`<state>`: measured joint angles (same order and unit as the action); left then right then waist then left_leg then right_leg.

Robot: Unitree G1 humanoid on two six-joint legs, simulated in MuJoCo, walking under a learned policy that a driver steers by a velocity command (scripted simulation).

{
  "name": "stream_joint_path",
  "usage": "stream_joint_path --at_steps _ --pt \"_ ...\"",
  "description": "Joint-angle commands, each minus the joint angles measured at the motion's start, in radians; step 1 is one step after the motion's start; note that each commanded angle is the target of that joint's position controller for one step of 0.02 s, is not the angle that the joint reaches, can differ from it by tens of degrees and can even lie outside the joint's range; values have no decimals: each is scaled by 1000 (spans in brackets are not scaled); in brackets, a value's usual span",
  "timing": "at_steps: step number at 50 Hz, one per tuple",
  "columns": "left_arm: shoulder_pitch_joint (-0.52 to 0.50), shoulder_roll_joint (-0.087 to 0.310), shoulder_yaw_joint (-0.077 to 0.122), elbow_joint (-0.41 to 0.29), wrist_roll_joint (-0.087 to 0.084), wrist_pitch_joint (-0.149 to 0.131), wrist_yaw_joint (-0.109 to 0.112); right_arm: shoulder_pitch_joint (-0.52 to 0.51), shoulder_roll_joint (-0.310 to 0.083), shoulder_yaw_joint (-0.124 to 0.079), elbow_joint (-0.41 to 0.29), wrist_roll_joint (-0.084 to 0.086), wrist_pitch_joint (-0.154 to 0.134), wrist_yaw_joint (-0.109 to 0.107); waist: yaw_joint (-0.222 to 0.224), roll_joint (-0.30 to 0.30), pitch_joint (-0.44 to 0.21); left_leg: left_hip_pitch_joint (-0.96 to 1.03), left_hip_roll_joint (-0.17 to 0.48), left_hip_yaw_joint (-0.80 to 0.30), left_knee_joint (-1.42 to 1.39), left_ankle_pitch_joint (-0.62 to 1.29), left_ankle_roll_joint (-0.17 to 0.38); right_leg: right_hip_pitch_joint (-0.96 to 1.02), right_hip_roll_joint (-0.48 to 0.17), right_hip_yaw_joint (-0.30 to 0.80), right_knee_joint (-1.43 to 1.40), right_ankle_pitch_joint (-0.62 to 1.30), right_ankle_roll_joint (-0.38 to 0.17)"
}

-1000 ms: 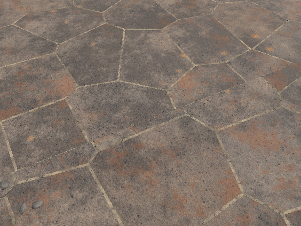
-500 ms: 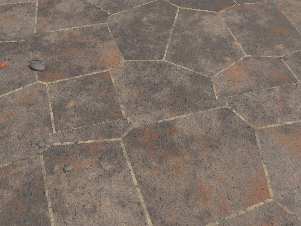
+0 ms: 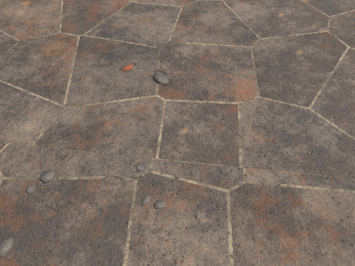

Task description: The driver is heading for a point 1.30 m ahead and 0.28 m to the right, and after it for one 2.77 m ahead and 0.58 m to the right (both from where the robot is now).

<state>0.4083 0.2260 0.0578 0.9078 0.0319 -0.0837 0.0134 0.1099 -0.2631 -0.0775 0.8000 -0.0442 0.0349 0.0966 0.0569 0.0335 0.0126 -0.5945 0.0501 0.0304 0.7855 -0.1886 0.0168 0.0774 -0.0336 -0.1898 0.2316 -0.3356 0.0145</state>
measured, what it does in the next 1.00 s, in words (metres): walks ahead, turning right: left foot, then right foot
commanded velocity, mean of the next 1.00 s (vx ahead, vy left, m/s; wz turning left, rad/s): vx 0.49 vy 0.00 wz -0.23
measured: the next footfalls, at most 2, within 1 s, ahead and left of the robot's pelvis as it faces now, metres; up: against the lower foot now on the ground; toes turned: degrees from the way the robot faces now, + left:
left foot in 0.08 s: +0.18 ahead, +0.12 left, +0.00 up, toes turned +7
right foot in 0.64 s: +0.50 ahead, +0.00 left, +0.00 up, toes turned -10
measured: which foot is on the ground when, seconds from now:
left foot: up 0.00-0.06, down 0.08-0.62, up 0.64-1.00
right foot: down 0.00-0.10, up 0.12-0.62, down 0.64-1.00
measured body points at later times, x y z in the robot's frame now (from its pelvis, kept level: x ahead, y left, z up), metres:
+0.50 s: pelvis +0.27 +0.07 +0.00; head +0.29 +0.08 +0.45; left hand +0.39 +0.31 -0.14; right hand +0.25 -0.18 -0.14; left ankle +0.14 +0.12 -0.74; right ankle +0.43 -0.06 -0.68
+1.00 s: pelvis +0.55 +0.03 +0.00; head +0.58 +0.01 +0.45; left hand +0.62 +0.31 -0.12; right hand +0.66 -0.25 -0.10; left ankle +0.76 +0.16 -0.68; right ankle +0.46 +0.01 -0.74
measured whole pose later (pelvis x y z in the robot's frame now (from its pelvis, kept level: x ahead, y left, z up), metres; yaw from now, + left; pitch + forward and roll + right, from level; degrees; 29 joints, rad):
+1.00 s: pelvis +0.55 +0.03 +0.00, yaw -19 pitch +2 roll +0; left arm 0.41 0.27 0.07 0.87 0.00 -0.04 0.00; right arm 0.07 -0.26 -0.01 0.73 -0.04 -0.02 0.02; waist 0.07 0.04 0.04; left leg -0.67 0.10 -0.06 0.76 -0.05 -0.05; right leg -0.06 0.16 0.12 0.32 -0.27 -0.13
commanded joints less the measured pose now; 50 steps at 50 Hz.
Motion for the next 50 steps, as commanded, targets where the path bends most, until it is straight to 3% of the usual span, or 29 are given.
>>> stream_joint_path --at_steps 1,3,4,5,6,7,8,9,10,11,12,14,18,21,26,28,30,31,32,33,34,35,36,37,39,42,46,50 --pt "43 166 36 -16 -3 -1 3 -196 -35 8 -138 -3 -27 5 25 -175 118 -14 -36 98 -132 -74 59 -34 -253 72 -21 452 -147" --pt "46 186 34 2 -8 6 1 -70 -50 -3 -107 -5 -37 -14 -46 -174 41 197 -116 133 -189 -115 112 -45 -250 26 174 872 -141" --pt "37 189 29 6 -16 11 0 100 -65 -15 -52 -10 -50 -28 -126 -137 -61 419 -155 132 -268 -43 138 -101 -226 -22 374 940 -121" --pt "34 167 17 -7 -18 12 -1 275 -114 -33 4 -19 -63 -46 -197 -76 -181 710 -70 2 -294 -81 165 -294 -197 -35 611 717 -98" --pt "49 39 -16 -78 -26 6 -24 348 -232 -54 10 -14 -71 -65 -179 208 -300 997 282 -532 -394 -282 265 -680 -57 -24 950 -87 -41" --pt "-14 136 12 -82 -25 2 -24 371 -253 -56 6 11 -62 -75 -203 113 -344 953 353 -766 -517 -160 294 -737 3 166 1093 -165 -47" --pt "-96 147 19 -102 -35 0 -26 291 -228 -48 18 14 -61 -82 -172 53 -195 864 306 -562 -492 -10 275 -800 -47 203 1123 -63 -61" --pt "-96 119 7 -93 -37 -9 -28 231 -164 -30 16 15 -69 -86 -134 11 -106 724 266 -420 -497 150 246 -766 -79 207 1059 11 -71" --pt "-74 110 7 -69 -27 -4 -31 178 -119 -15 14 14 -78 -88 -93 -12 -61 631 217 -321 -521 209 207 -712 -101 210 993 41 -72" --pt "-29 105 7 -48 -9 14 -35 144 -84 -2 17 19 -87 -90 -56 11 -37 556 178 -242 -549 253 182 -654 -110 212 955 54 -67" --pt "7 94 7 -27 -3 32 -41 138 -68 6 21 20 -99 -90 -40 25 -33 520 164 -192 -571 275 171 -616 -103 215 939 63 -64" --pt "6 80 9 -21 -6 54 -51 171 -75 6 45 26 -121 -90 -28 21 -4 497 152 -130 -605 335 159 -632 -82 219 925 86 -62" --pt "-134 72 12 -57 -11 63 -58 225 -64 14 75 25 -136 -95 -53 30 77 509 129 -16 -658 362 113 -773 -56 234 830 229 -57" --pt "-221 52 1 -86 -8 54 -62 244 -43 29 92 27 -141 -100 -63 28 96 530 115 63 -652 479 91 -776 -32 192 675 343 -59" --pt "-357 26 -24 -148 -2 51 -68 317 -68 36 135 27 -137 -128 -90 16 108 655 148 136 -598 773 67 -711 16 56 439 350 -105" --pt "-308 47 -18 -144 -2 54 -59 318 -103 31 144 25 -130 -143 -60 45 52 725 164 161 -473 1071 51 -620 79 12 418 257 -143" --pt "-146 89 0 -104 0 55 -51 284 -140 21 135 16 -114 -155 19 78 -34 724 189 172 -234 1209 47 -455 125 16 407 155 -192" --pt "-25 126 18 -67 5 50 -45 262 -151 17 121 14 -107 -152 73 70 -96 662 187 168 -41 1103 52 -306 138 53 351 141 -223" --pt "99 180 43 -40 14 46 -33 212 -161 14 95 23 -105 -141 157 1 -153 498 131 193 276 798 50 -109 64 181 247 125 -284" --pt "55 278 66 -48 12 53 -20 293 -19 38 47 20 -113 -117 27 -242 -208 74 -58 151 634 -300 16 188 -232 634 270 299 -413" --pt "61 282 72 -56 -28 59 -27 223 -74 31 6 23 -122 -110 66 -147 -284 -116 -111 -71 774 -335 16 255 -297 923 131 222 -510" --pt "-5 242 64 -62 -32 63 -18 148 -87 34 -23 24 -138 -104 43 -64 -123 -194 -37 -110 710 -216 22 124 -286 801 65 170 -466" --pt "-51 185 50 -66 -29 65 -16 143 -100 32 -28 28 -148 -102 0 -1 -32 -155 -3 -92 613 -155 19 -22 -253 715 27 201 -417" --pt "-92 151 40 -71 -24 60 -14 150 -97 30 -20 21 -141 -103 -46 39 23 -99 23 -87 537 -139 8 -135 -201 630 13 287 -372" --pt "-111 137 29 -77 -30 41 -10 181 -75 36 -24 -3 -96 -98 -91 16 23 7 47 -80 434 -133 -30 -262 -125 520 -9 391 -339" --pt "-69 184 40 -73 -34 19 -14 127 -57 42 -62 -5 -64 -90 -89 -27 22 9 51 -38 286 -53 -64 -309 -64 451 -22 490 -319" --pt "18 182 41 -72 -38 24 -16 -37 -59 45 -124 2 -60 -86 -18 -80 27 -60 34 -25 66 124 -74 -232 -32 452 6 527 -261" --pt "79 201 44 -82 -30 38 -6 -168 -62 53 -179 9 -71 -75 38 -96 22 -70 -19 -23 -97 180 -60 -130 -34 497 60 599 -243"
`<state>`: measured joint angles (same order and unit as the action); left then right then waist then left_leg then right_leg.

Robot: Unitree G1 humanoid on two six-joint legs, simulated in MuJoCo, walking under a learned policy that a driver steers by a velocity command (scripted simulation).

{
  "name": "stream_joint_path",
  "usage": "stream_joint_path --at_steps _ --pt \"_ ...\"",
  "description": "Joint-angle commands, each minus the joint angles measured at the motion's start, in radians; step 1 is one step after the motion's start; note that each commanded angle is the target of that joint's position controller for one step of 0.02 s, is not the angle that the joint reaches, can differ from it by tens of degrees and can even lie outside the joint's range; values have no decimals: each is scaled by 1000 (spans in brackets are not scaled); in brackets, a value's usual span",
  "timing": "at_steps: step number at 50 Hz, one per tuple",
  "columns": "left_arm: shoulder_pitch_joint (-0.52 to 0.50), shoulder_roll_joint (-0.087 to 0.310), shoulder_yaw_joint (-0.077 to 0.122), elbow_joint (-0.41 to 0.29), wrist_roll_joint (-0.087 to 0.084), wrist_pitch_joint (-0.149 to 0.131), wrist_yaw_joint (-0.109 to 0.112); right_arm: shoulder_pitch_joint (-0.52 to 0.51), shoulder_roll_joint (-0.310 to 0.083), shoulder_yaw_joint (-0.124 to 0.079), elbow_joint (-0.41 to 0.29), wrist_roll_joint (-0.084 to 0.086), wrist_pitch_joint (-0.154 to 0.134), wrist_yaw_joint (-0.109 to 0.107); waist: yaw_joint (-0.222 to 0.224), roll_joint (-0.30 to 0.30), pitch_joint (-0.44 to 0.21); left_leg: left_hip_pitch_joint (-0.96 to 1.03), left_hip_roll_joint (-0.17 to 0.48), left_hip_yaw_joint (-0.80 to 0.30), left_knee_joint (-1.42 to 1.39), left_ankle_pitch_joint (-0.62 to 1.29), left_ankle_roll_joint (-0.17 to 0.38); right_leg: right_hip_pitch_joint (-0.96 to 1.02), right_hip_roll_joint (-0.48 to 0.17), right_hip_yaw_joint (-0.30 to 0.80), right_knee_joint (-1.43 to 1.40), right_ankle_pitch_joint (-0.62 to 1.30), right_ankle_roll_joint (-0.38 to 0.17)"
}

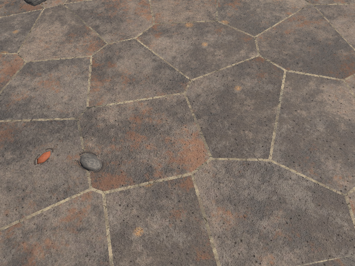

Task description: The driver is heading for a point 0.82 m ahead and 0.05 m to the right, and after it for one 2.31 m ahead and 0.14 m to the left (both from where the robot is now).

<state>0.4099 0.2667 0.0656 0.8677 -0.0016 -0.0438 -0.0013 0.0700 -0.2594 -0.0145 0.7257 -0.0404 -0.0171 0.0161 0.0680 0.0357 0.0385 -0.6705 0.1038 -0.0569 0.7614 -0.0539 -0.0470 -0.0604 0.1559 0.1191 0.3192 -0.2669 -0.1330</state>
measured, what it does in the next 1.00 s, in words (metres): walks ahead, turning right: left foot, then right foot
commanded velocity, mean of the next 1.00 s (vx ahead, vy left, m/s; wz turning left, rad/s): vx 0.50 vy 0.00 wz -0.30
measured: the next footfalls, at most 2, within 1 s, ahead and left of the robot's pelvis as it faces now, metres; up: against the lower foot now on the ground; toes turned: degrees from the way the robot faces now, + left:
left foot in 0.14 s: +0.25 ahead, +0.13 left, +0.00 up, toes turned -8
right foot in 0.68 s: +0.40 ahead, -0.17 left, +0.00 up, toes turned -24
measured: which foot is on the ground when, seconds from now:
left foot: up 0.00-0.12, down 0.14-0.70, up 0.72-1.00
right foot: down 0.00-0.14, up 0.16-0.66, down 0.68-1.00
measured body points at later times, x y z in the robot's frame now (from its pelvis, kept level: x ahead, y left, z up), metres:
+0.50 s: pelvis +0.25 +0.03 +0.00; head +0.28 +0.03 +0.45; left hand +0.49 +0.22 -0.10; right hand +0.17 -0.24 -0.12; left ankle +0.22 +0.13 -0.74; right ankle +0.32 -0.15 -0.68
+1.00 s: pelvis +0.48 -0.12 -0.02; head +0.50 -0.12 +0.43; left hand +0.55 +0.15 -0.15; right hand +0.52 -0.41 -0.14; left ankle +0.67 -0.04 -0.72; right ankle +0.36 -0.15 -0.74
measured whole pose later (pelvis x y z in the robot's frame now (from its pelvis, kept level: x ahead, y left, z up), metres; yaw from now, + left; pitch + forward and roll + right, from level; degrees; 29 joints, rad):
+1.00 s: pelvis +0.48 -0.12 -0.02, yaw -16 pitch +0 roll -2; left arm 0.40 0.27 0.06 0.95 0.02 -0.11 0.01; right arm 0.19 -0.29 -0.07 0.80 -0.02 0.00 0.06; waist 0.02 0.03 0.06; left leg -0.60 0.03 -0.04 0.67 0.33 0.08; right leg -0.06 0.07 -0.16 0.51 -0.45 -0.07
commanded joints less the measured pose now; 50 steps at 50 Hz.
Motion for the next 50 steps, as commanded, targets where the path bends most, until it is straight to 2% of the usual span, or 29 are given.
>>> stream_joint_path --at_steps 1,2,4,6,7,8,9,10,11,12,14,17,21,25,26,30,33,34,35,36,37,38,39,40,41,42,44,48,50 --pt "77 169 38 -47 7 2 10 -137 -64 -6 -115 7 -22 7 31 -108 -8 51 -97 78 -104 37 6 0 -216 181 -12 571 -87" --pt "70 176 40 -51 16 6 11 -126 -65 -4 -113 7 -28 7 25 -127 -21 102 -112 75 -95 24 14 -2 -230 192 13 633 -82" --pt "6 192 44 -82 18 6 19 -32 -111 -16 -98 13 -38 2 -37 -133 -34 240 -125 38 -156 -70 39 -23 -247 225 72 666 -53" --pt "-74 213 46 -110 14 -4 13 197 -164 -38 -41 16 -53 -12 -165 -88 -114 503 -135 22 -270 -112 75 -64 -204 217 307 714 -17" --pt "-63 154 29 -135 -1 -14 2 345 -227 -54 -30 -2 -64 -28 -215 22 -244 721 45 -154 -341 -278 119 -156 -148 149 575 495 11" --pt "34 44 7 -155 -15 -18 -3 337 -277 -61 -50 -14 -57 -40 -135 202 -310 927 291 -527 -403 -362 183 -441 -13 29 842 -258 44" --pt "97 129 17 -145 8 -12 -1 304 -272 -69 -53 1 -44 -35 -103 251 -321 879 333 -778 -465 -439 273 -575 -38 12 970 -276 34" --pt "38 170 26 -122 21 1 0 229 -168 -49 -71 6 -37 -30 -93 81 -175 748 296 -621 -476 -444 271 -590 -99 18 1001 -160 39" --pt "-33 166 25 -129 24 7 -9 194 -113 -35 -72 9 -37 -23 -96 0 -83 626 242 -457 -495 -337 255 -563 -125 3 968 -90 48" --pt "-45 143 23 -130 23 18 -15 190 -100 -31 -62 6 -42 -20 -76 17 -56 576 199 -345 -515 -224 225 -539 -158 -5 928 -65 57" --pt "-49 119 18 -133 30 45 -27 223 -106 -32 -31 19 -63 -17 -61 64 -20 520 153 -203 -547 -36 201 -508 -191 -11 873 -40 74" --pt "-95 104 16 -148 23 62 -41 262 -115 -39 -7 24 -86 -7 -54 62 -23 543 145 -80 -572 147 207 -548 -200 -18 820 33 83" --pt "-246 83 5 -199 26 61 -57 302 -132 -46 21 29 -77 -13 -83 43 5 603 132 47 -591 243 208 -660 -217 -49 688 160 97" --pt "-336 46 -17 -222 37 58 -61 348 -142 -49 58 22 -67 -12 -116 56 10 613 124 133 -586 272 219 -595 -207 -105 535 234 93" --pt "-318 63 -10 -211 46 61 -57 374 -154 -52 72 11 -72 -13 -111 66 -3 660 163 125 -560 331 231 -604 -218 -85 593 286 75" --pt "-392 81 -8 -226 52 51 -54 386 -172 -58 97 10 -59 -17 -115 51 43 725 182 158 -506 357 215 -591 -206 -117 478 149 46" --pt "-213 86 6 -159 59 42 -47 349 -191 -55 98 17 -54 -9 -24 73 -54 583 142 254 -223 703 187 -180 -93 -231 414 60 -7" --pt "-40 100 18 -92 64 30 -44 322 -203 -57 98 22 -49 -10 58 54 -106 483 118 263 -7 666 172 30 -64 -222 318 86 -26" --pt "121 177 41 -40 71 18 -29 281 -189 -57 78 21 -50 -11 140 -67 -148 276 36 256 361 276 138 237 -189 -66 203 156 -71" --pt "77 249 45 -59 47 11 -24 467 -47 -29 57 29 -48 5 -21 -309 -263 -8 -111 159 677 -537 96 419 -496 364 161 327 -183" --pt "103 239 51 -54 1 4 -19 336 -122 -38 36 22 -53 -4 67 -187 -188 -87 -115 36 658 -483 106 276 -495 379 58 390 -203" --pt "37 201 37 -51 11 -4 -14 292 -121 -43 31 39 -51 -5 20 -157 -80 -85 -75 -6 585 -434 110 171 -482 290 26 333 -176" --pt "-56 140 18 -62 23 -3 -15 302 -128 -48 51 42 -44 0 -31 -94 4 -28 -25 -9 439 -399 103 36 -450 204 -25 235 -135" --pt "-93 125 14 -57 26 -11 -8 296 -125 -54 59 21 -24 2 -53 -118 41 33 -8 -6 368 -376 96 -48 -441 167 -53 214 -122" --pt "-118 120 11 -54 41 -29 -8 299 -133 -63 71 1 0 5 -67 -93 62 81 -15 -7 332 -268 97 -120 -414 111 -64 210 -118" --pt "-130 108 9 -39 34 -52 -5 266 -124 -72 67 1 13 6 -79 -84 66 72 -6 -46 277 -188 99 -123 -408 76 -71 210 -94" --pt "-139 118 17 -6 16 -81 3 193 -77 -64 33 4 19 28 -101 -105 76 124 -37 -8 75 51 102 -203 -340 -42 -80 110 -51" --pt "-95 80 3 14 18 -89 9 145 -45 -58 43 20 11 51 -85 -87 25 225 -77 30 -83 486 137 -229 -314 -144 10 34 -14" --pt "-49 86 0 31 29 -93 13 64 -51 -55 33 23 4 52 -54 -71 60 182 -74 27 -111 555 147 -193 -338 -140 56 -17 -6"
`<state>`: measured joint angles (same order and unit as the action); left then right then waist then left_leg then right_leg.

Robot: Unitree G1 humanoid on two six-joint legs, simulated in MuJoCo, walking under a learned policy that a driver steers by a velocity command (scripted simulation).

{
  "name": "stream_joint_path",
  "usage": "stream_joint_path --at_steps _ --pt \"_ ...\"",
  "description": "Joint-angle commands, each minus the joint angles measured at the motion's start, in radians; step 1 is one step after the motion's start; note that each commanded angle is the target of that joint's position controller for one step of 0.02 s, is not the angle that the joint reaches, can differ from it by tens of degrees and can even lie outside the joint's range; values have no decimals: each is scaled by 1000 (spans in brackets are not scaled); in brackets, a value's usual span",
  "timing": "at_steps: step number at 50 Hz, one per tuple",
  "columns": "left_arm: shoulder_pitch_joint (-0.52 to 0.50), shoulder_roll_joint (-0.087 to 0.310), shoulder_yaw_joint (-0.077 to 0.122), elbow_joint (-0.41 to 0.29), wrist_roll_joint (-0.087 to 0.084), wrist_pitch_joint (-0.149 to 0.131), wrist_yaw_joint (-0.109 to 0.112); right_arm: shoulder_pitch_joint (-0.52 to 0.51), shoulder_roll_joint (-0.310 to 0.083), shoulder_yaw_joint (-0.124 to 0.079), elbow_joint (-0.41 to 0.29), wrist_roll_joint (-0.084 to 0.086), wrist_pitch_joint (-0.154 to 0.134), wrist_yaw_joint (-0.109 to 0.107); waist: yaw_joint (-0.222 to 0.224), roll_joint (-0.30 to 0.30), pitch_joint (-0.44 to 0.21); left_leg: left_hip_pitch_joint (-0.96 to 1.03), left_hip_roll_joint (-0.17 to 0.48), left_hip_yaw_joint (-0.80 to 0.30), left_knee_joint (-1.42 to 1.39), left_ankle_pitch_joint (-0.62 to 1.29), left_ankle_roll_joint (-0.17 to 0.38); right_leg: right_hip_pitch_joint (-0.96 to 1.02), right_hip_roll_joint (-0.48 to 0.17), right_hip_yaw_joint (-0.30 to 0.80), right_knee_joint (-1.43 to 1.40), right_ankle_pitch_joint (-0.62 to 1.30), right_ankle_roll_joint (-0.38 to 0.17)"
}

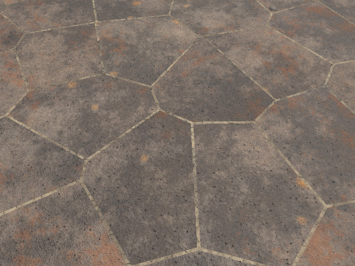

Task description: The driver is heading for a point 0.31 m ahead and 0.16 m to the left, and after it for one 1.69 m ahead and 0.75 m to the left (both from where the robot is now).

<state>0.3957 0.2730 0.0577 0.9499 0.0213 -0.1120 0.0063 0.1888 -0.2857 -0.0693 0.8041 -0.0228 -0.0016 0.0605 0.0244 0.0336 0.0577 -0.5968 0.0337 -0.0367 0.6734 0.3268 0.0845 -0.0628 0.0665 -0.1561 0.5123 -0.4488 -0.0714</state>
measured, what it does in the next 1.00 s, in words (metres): goes down, turning left: left foot 0.13 m lower, then right foot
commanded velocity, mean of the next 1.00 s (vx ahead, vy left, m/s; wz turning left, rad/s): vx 0.50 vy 0.00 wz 0.55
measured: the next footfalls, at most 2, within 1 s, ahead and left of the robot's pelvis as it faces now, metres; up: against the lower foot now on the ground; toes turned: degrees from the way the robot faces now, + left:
left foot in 0.20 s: +0.29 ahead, +0.09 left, -0.13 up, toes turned +10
right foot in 0.58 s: +0.57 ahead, -0.06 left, -0.13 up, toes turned +22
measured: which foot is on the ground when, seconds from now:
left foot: up 0.00-0.18, down 0.20-0.58, up 0.60-1.00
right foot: down 0.00-0.20, up 0.22-0.56, down 0.58-1.00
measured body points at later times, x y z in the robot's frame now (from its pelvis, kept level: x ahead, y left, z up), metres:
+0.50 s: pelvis +0.32 +0.02 -0.12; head +0.37 +0.01 +0.33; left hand +0.44 +0.29 -0.22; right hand +0.39 -0.24 -0.27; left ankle +0.25 +0.08 -0.85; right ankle +0.51 -0.09 -0.82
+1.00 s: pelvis +0.55 +0.06 -0.11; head +0.58 +0.08 +0.34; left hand +0.39 +0.28 -0.24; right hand +0.84 -0.03 -0.22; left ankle +0.59 +0.24 -0.81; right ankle +0.53 -0.08 -0.85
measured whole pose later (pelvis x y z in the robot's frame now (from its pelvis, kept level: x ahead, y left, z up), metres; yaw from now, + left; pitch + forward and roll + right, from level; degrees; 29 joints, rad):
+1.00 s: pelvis +0.55 +0.06 -0.11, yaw +35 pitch +1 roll -1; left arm 0.40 0.24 0.06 0.91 0.02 -0.08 0.01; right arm 0.07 -0.26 -0.06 0.77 -0.04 0.02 0.08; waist 0.06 0.04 0.04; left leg -0.61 0.06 0.04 0.75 -0.09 0.04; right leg 0.02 -0.03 -0.24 0.27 -0.30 0.01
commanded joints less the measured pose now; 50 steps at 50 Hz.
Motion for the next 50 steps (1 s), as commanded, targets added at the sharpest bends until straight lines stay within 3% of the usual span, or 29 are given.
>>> stream_joint_path --at_steps 1,5,7,9,10,11,12,13,14,15,16,17,18,20,21,24,25,26,28,29,30,31,32,33,35,40,44,48,50 --pt "2 85 6 -46 22 -24 9 -106 -36 -2 -57 7 -15 6 14 -49 75 42 -2 5 -61 155 14 -132 -265 144 -113 157 -71" --pt "118 80 -6 -3 36 -7 31 -261 -17 14 -73 -11 -27 9 95 -5 158 -34 -3 52 -239 106 1 8 -264 127 35 217 -63" --pt "138 87 -11 15 21 10 42 -214 -8 22 -44 -36 -35 7 78 8 139 62 -12 100 -320 55 4 26 -246 94 179 362 -54" --pt "133 118 -5 28 6 27 38 50 -58 1 51 -57 -35 -5 -34 7 10 360 -64 156 -289 -72 50 -32 -224 63 523 638 -56" --pt "86 121 -1 20 -6 31 30 263 -87 -19 129 -58 -36 -10 -143 43 -70 613 -57 151 -320 -25 100 -177 -165 8 858 613 -36" --pt "89 70 0 -16 -22 26 18 375 -182 -52 161 -37 -33 -9 -154 262 -172 1099 169 -86 -28 485 242 -674 -48 -14 1304 -246 20" --pt "31 93 -13 -83 -32 24 27 453 -212 -57 132 3 -34 -8 -218 108 -386 1337 337 -328 35 586 362 -900 -77 137 1396 -277 42" --pt "-57 101 -19 -125 -20 22 30 446 -222 -63 107 -1 -25 -29 -240 -8 -432 1342 372 -443 -84 264 406 -1012 -98 173 1398 -200 69" --pt "-97 75 -37 -157 -6 0 21 344 -211 -60 95 -14 -11 -79 -181 9 -371 1183 405 -564 -270 -263 395 -1072 -125 229 1269 -43 58" --pt "-167 129 -21 -161 17 -2 15 242 -149 -36 79 0 -24 -89 -129 -100 -210 941 363 -524 -345 -347 328 -997 -177 232 1050 73 68" --pt "-180 134 -11 -156 34 14 6 141 -119 -21 65 7 -40 -89 -54 -139 -105 678 319 -472 -383 -219 308 -838 -193 241 894 109 99" --pt "-172 101 -19 -166 38 41 -3 95 -123 -18 65 18 -47 -81 3 -143 -32 421 236 -375 -431 -156 285 -646 -201 222 695 100 126" --pt "-178 80 -25 -171 42 59 -8 64 -138 -22 56 13 -61 -73 18 -99 -10 289 175 -297 -445 -74 263 -517 -193 199 575 130 134" --pt "-177 20 -44 -183 21 59 -16 34 -143 -30 59 11 -72 -56 32 -12 -43 211 82 -184 -422 62 210 -352 -164 169 364 271 120" --pt "-181 17 -44 -179 10 54 -18 41 -138 -33 62 17 -72 -48 21 11 -74 219 52 -158 -407 43 182 -296 -144 160 291 362 109" --pt "-274 46 -35 -195 1 48 -14 114 -129 -39 73 31 -57 -36 -42 14 -85 324 50 -206 -365 -110 132 -290 -113 156 168 446 96" --pt "-304 59 -29 -209 3 46 -14 132 -134 -41 75 24 -50 -37 -51 8 -68 341 61 -240 -343 -169 121 -286 -108 164 135 415 93" --pt "-309 68 -23 -214 5 44 -14 140 -140 -44 73 17 -43 -39 -47 4 -56 347 71 -275 -320 -239 108 -262 -101 167 100 378 90" --pt "-183 99 -5 -179 15 31 -10 121 -144 -46 58 6 -40 -45 27 -16 -75 294 32 -294 -175 -329 73 -79 -78 176 15 286 75" --pt "-48 166 15 -159 32 17 0 116 -93 -31 37 9 -52 -43 90 -122 -148 222 -48 -215 73 -406 39 71 -216 335 -69 140 35" --pt "30 243 27 -160 41 19 14 154 -2 -12 5 17 -59 -45 79 -288 -230 38 -167 -67 362 -860 13 241 -465 655 -178 14 -20" --pt "-6 276 42 -154 24 41 19 226 -43 -17 -10 10 -48 -44 19 -367 -263 -104 -148 -38 510 -933 15 210 -543 959 -276 -175 -112" --pt "-94 170 22 -187 17 48 17 187 -88 -23 15 -3 -30 -45 9 -181 -138 -133 -69 -59 576 -839 16 109 -493 851 -291 -313 -100" --pt "-157 114 9 -195 10 49 12 135 -87 -25 9 -7 -26 -33 3 -123 -49 -118 -43 -44 544 -752 8 6 -427 680 -296 -196 -74" --pt "-174 81 1 -184 13 41 14 117 -67 -24 12 -12 -12 -18 -20 -157 -17 -53 5 -32 484 -664 -21 -67 -346 444 -312 106 -42" --pt "-96 87 15 -141 -4 6 4 29 -46 -17 -22 -12 11 -4 -24 -123 -53 -86 26 -16 437 -539 -58 -11 -343 239 -337 431 -69" --pt "-58 87 21 -115 -2 10 4 -89 -28 -4 -63 -11 13 6 -4 -125 -17 -119 38 14 273 -429 -75 18 -336 127 -358 449 -70" --pt "-34 108 29 -97 2 10 1 -196 -13 11 -106 -13 5 27 17 -132 18 -34 35 86 73 -394 -44 20 -341 36 -349 467 -55" --pt "-21 118 31 -85 -2 19 5 -215 -11 13 -117 -20 1 26 19 -130 35 19 8 135 -2 -443 -23 42 -342 -13 -281 666 -39"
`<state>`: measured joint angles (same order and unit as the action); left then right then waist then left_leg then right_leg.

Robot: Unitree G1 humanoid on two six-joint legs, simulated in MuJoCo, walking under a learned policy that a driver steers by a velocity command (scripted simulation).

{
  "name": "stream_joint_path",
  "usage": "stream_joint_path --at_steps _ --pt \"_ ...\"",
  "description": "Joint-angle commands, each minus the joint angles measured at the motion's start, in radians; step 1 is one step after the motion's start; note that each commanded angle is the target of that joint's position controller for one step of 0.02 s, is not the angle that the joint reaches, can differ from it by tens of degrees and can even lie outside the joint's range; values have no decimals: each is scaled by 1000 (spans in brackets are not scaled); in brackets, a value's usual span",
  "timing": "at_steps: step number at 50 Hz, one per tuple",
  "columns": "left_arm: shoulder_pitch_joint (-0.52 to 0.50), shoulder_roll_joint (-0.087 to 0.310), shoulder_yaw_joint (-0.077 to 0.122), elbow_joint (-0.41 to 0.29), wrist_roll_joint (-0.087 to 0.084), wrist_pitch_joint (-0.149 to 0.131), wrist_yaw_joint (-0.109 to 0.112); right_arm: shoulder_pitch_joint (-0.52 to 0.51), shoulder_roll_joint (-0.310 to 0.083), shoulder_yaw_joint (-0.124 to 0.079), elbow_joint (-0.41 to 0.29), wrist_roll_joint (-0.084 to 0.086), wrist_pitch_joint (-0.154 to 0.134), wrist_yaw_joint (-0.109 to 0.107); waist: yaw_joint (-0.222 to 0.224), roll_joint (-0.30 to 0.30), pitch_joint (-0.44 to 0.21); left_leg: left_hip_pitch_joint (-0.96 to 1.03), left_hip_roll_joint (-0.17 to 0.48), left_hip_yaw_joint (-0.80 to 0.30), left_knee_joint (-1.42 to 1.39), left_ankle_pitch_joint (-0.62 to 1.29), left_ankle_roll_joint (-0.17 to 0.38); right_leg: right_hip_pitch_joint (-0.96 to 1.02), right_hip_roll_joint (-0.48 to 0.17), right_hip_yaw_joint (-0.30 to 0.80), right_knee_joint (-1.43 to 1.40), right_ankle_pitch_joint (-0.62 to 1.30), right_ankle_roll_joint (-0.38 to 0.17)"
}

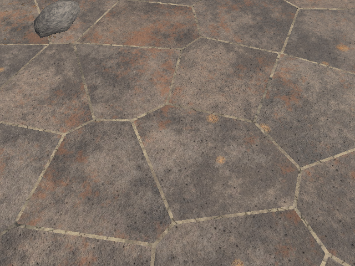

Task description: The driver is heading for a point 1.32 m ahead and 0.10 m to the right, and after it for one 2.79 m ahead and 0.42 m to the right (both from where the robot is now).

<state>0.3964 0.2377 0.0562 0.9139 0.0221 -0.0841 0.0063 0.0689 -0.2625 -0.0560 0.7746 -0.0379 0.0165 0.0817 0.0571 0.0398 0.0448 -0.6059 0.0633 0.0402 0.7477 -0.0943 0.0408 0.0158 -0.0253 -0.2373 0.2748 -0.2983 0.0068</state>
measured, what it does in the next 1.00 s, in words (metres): walks ahead: left foot, then right foot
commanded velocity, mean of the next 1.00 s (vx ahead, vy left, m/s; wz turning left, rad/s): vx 0.10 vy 0.00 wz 0.05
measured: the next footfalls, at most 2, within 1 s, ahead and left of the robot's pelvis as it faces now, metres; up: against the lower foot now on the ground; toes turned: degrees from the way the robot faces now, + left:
left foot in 0.10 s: +0.20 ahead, +0.10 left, +0.00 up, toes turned +7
right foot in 0.64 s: +0.21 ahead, -0.08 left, +0.00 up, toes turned +10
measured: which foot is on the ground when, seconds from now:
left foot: up 0.00-0.08, down 0.10-0.66, up 0.68-0.96, down 0.98-1.00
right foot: down 0.00-0.10, up 0.12-0.62, down 0.64-0.98, up 1.00-1.00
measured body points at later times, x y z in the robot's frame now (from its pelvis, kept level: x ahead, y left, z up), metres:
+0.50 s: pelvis +0.14 +0.04 +0.00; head +0.16 +0.06 +0.45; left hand +0.19 +0.31 -0.14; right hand +0.27 -0.20 -0.12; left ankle +0.16 +0.10 -0.74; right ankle +0.22 -0.10 -0.69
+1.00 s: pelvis +0.14 +0.05 -0.01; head +0.18 +0.06 +0.44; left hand +0.23 +0.33 -0.14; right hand +0.26 -0.23 -0.12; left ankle +0.14 +0.14 -0.74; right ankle +0.17 -0.09 -0.74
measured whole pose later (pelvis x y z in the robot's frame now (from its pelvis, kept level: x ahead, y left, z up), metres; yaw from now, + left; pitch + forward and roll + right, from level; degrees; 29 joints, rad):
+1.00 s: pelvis +0.14 +0.05 -0.01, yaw -3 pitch +1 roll +0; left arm 0.21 0.31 0.10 0.85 0.01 0.06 0.00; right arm 0.17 -0.27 -0.04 0.80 -0.01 0.01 -0.05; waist 0.03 -0.03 0.06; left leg -0.24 -0.05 -0.04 0.48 -0.27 0.01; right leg -0.32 0.08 0.20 0.52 -0.21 0.01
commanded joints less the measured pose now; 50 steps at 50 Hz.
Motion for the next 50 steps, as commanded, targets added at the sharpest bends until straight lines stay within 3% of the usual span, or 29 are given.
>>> stream_joint_path --at_steps 1,3,4,5,6,7,8,9,10,11,13,16,22,25,26,29,31,32,33,34,35,36,38,40,45,47,48,49,50 --pt "-13 164 36 -42 -4 -1 8 -88 -34 -1 -88 -9 -20 2 -16 -143 41 60 -42 78 -102 -58 34 -13 -250 46 16 663 -108" --pt "-10 190 42 -34 -10 15 15 22 -50 -11 -60 -16 -32 -12 -56 -160 -33 187 -117 109 -166 -108 72 25 -236 17 226 953 -88" --pt "-20 196 42 -37 -19 23 17 157 -67 -23 -18 -23 -46 -26 -117 -128 -115 350 -155 104 -256 -26 96 -13 -215 -5 429 913 -65" --pt "-15 184 37 -54 -21 23 16 287 -131 -45 18 -34 -58 -44 -179 -51 -212 590 -71 -16 -304 132 135 -195 -184 -9 700 609 -22" --pt "52 50 8 -124 -26 24 2 265 -286 -78 -3 -19 -56 -57 -92 210 -323 926 291 -471 -224 658 282 -616 -18 5 1062 -345 41" --pt "7 146 25 -128 -9 34 6 356 -298 -90 -22 33 -39 -69 -170 69 -462 924 335 -609 -269 809 363 -632 13 215 1167 -336 38" --pt "-63 124 21 -140 -21 38 8 290 -256 -79 -13 39 -30 -81 -140 28 -336 829 295 -461 -286 808 350 -676 -35 256 1164 -233 31" --pt "-98 112 11 -140 -19 34 12 217 -182 -59 -21 45 -27 -86 -114 -1 -208 682 235 -375 -327 741 307 -669 -63 254 1080 -153 27" --pt "-110 115 14 -137 -3 42 15 160 -135 -45 -26 46 -24 -91 -75 -7 -138 585 169 -329 -359 655 257 -644 -82 262 1009 -120 26" --pt "-78 121 16 -130 13 60 13 127 -98 -32 -34 49 -24 -95 -44 9 -120 505 136 -293 -385 644 237 -588 -86 262 967 -103 31" --pt "-35 110 16 -115 13 91 9 127 -101 -27 -33 35 -35 -87 -20 -1 -150 438 115 -252 -401 686 224 -510 -63 249 924 -76 31" --pt "-54 91 12 -114 5 108 10 154 -125 -30 -19 24 -49 -83 -21 1 -158 413 103 -233 -428 639 208 -498 -49 248 851 -22 26" --pt "-170 93 12 -126 2 127 15 203 -106 -16 10 20 -37 -93 -64 32 -106 453 108 -287 -487 286 177 -527 -43 271 663 26 22" --pt "-168 63 -1 -98 -6 130 15 190 -56 11 31 8 -40 -100 -67 35 -91 423 106 -248 -500 207 163 -404 -34 267 509 7 11" --pt "-167 59 -4 -90 -9 129 16 189 -56 16 39 4 -41 -102 -71 44 -83 405 105 -238 -496 189 159 -354 -21 260 464 -11 6" --pt "-172 86 -1 -91 -16 123 21 185 -107 7 56 9 -31 -114 -69 52 -55 419 127 -253 -440 199 164 -301 19 239 346 -69 -20" --pt "-147 85 -5 -87 -16 108 23 188 -135 -4 66 25 -19 -126 -46 16 -47 429 123 -245 -378 214 133 -239 19 249 152 69 -40" --pt "-138 113 0 -85 -10 99 26 200 -134 -7 63 26 -19 -131 -55 -14 -55 416 101 -236 -338 186 103 -202 -19 315 122 163 -56" --pt "-116 172 10 -89 2 90 27 220 -113 -7 45 25 -20 -132 -83 -109 -81 377 31 -174 -229 104 72 -161 -127 452 125 384 -90" --pt "-138 219 29 -87 -19 92 18 207 -74 -4 40 34 -14 -132 -92 -225 -52 286 -110 -54 -163 -138 27 -173 -223 589 118 587 -186" --pt "-113 192 26 -90 -18 92 9 168 -73 -2 37 24 -5 -136 -49 -240 -41 236 -152 -28 -53 -327 4 -184 -304 687 66 648 -262" --pt "-89 189 29 -86 -10 91 7 131 -81 -9 26 24 3 -132 -24 -229 -35 183 -158 -56 101 -449 -5 -178 -313 709 33 640 -301" --pt "-129 196 40 -90 -8 103 18 124 -72 -13 21 28 14 -122 -60 -154 -21 148 -127 -90 231 -421 -29 -204 -232 622 40 577 -280" --pt "-172 182 44 -103 -12 114 18 126 -67 -10 17 26 13 -120 -72 -155 -44 138 -117 -86 178 -376 -58 -172 -156 564 63 535 -232" --pt "-144 208 65 -99 -9 129 6 100 -62 0 -14 41 3 -122 -27 -204 -110 230 -132 -69 -41 -350 -71 -141 -137 624 103 520 -211" --pt "-189 218 71 -112 -10 135 -3 147 -72 -1 -10 44 -4 -124 -51 -215 -121 331 -145 -64 -180 -304 -58 -183 -118 653 120 495 -182" --pt "-225 216 71 -122 -16 139 -6 194 -70 -1 1 41 -10 -127 -84 -204 -122 415 -149 -55 -314 -216 -51 -227 -89 650 143 431 -147" --pt "-240 196 66 -134 -23 137 -5 227 -100 -9 8 31 -18 -135 -97 -163 -119 517 -99 -95 -440 -157 -39 -313 -44 631 184 283 -95" --pt "-190 125 49 -144 -21 133 -7 233 -190 -25 0 12 -20 -144 -67 44 -119 596 136 -322 -552 -240 10 -438 59 513 355 16 -39"
Velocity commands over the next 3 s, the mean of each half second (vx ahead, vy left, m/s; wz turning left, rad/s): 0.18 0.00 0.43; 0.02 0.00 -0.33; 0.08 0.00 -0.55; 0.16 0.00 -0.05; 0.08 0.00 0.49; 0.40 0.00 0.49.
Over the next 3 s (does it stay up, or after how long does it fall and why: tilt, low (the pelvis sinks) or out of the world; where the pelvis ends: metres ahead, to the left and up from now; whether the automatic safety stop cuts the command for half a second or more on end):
stays up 0.49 0.01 -0.01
